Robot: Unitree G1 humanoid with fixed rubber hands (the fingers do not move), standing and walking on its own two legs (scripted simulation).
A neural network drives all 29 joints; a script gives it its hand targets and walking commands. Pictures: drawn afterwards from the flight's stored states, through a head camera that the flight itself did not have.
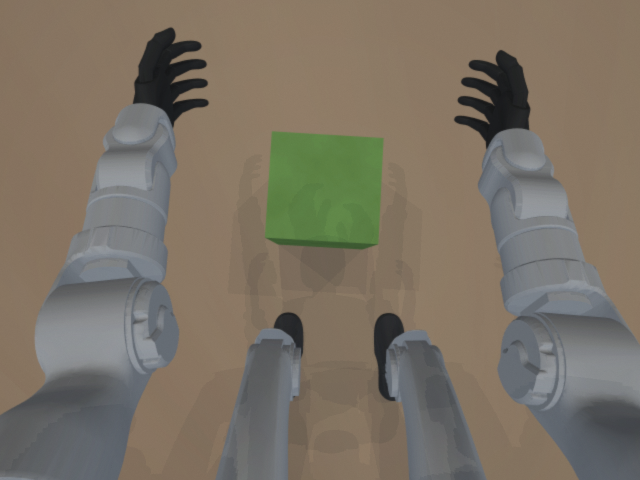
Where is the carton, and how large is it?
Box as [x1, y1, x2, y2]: [265, 131, 383, 248]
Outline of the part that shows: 272,131 265,237 278,244 365,248 377,244 383,138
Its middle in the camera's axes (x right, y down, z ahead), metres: +0.01 -0.10 +0.84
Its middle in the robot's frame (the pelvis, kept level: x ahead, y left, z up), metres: +0.49 +0.03 -0.52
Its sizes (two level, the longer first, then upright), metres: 0.210 0.200 0.250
